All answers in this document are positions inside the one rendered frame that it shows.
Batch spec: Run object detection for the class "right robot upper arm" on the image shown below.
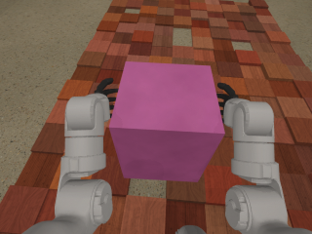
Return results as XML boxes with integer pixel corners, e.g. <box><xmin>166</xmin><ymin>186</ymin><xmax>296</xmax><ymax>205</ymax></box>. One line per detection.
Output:
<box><xmin>225</xmin><ymin>184</ymin><xmax>312</xmax><ymax>234</ymax></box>

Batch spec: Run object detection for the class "left robot upper arm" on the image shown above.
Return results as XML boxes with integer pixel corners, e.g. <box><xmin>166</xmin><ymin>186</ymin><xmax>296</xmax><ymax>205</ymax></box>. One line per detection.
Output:
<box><xmin>21</xmin><ymin>179</ymin><xmax>113</xmax><ymax>234</ymax></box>

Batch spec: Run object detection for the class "robot left hand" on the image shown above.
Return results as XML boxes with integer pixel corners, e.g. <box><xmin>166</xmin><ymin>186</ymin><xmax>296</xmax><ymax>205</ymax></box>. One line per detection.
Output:
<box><xmin>94</xmin><ymin>78</ymin><xmax>119</xmax><ymax>118</ymax></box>

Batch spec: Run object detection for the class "robot right forearm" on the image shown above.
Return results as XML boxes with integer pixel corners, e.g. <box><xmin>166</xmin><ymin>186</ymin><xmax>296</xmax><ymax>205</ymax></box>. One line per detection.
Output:
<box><xmin>223</xmin><ymin>97</ymin><xmax>288</xmax><ymax>221</ymax></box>

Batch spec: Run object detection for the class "robot right hand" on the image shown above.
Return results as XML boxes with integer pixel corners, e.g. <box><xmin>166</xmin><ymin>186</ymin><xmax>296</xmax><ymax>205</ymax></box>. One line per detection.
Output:
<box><xmin>216</xmin><ymin>83</ymin><xmax>238</xmax><ymax>123</ymax></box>

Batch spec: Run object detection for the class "robot left forearm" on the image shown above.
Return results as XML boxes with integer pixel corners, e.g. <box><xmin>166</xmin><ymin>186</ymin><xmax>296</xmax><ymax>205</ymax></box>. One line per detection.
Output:
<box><xmin>55</xmin><ymin>93</ymin><xmax>110</xmax><ymax>215</ymax></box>

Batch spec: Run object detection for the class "carton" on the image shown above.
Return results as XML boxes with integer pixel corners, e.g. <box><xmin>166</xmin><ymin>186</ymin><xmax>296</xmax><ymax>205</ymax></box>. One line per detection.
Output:
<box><xmin>108</xmin><ymin>61</ymin><xmax>225</xmax><ymax>182</ymax></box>

